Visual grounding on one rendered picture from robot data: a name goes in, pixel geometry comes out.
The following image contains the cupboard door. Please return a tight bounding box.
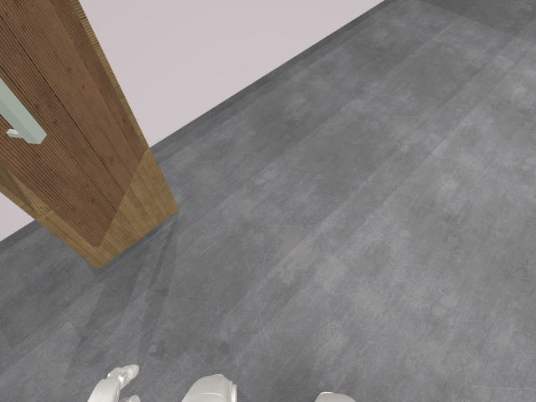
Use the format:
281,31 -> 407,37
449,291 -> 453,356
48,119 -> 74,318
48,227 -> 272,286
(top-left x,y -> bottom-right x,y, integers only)
0,0 -> 146,248

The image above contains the robot left thigh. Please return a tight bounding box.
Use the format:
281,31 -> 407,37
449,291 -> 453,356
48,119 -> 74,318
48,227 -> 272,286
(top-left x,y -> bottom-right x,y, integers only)
182,375 -> 237,402

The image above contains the left robot hand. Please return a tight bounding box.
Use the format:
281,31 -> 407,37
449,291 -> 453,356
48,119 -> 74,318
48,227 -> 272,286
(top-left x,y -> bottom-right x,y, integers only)
87,364 -> 141,402

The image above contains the handle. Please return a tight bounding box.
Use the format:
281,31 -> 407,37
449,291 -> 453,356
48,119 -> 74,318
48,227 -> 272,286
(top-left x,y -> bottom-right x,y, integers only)
0,78 -> 47,144

